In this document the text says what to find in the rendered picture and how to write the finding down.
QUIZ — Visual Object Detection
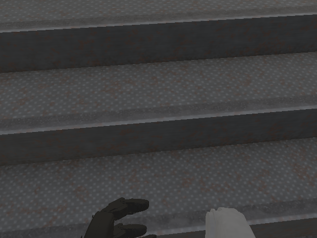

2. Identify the robot left hand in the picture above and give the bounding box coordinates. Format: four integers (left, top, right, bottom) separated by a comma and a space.
81, 197, 157, 238

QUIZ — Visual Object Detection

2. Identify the robot right thigh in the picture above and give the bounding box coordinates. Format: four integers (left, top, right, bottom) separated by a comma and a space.
205, 207, 256, 238

